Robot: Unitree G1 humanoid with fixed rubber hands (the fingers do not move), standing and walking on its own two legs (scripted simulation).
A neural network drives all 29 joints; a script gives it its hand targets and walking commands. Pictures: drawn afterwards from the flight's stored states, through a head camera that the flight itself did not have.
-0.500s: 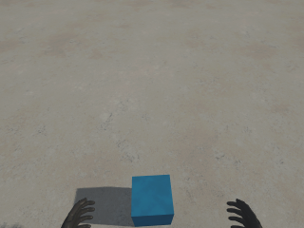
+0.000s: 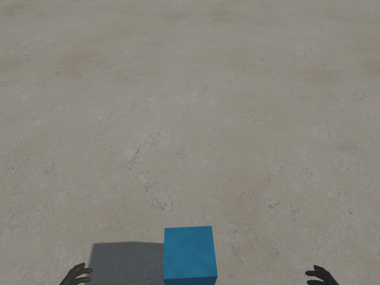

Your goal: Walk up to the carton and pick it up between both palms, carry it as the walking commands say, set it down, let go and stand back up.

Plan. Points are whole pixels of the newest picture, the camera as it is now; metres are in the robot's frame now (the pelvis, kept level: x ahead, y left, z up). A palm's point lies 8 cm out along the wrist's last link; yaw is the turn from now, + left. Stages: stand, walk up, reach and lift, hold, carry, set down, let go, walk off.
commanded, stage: stand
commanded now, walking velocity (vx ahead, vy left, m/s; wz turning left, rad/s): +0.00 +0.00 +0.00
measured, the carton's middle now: (189, 260) +0.39 +0.03 -0.65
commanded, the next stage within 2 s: none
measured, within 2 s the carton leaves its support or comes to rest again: neither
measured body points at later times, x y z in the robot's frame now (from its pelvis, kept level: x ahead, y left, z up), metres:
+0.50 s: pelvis +0.01 +0.01 +0.00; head +0.01 +0.01 +0.45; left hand +0.13 +0.30 -0.10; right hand +0.13 -0.29 -0.10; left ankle -0.01 +0.11 -0.74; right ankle -0.03 -0.12 -0.74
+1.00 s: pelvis -0.01 +0.00 +0.01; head -0.01 +0.01 +0.46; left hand +0.09 +0.31 -0.11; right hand +0.10 -0.31 -0.10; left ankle -0.01 +0.11 -0.74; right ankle -0.03 -0.12 -0.74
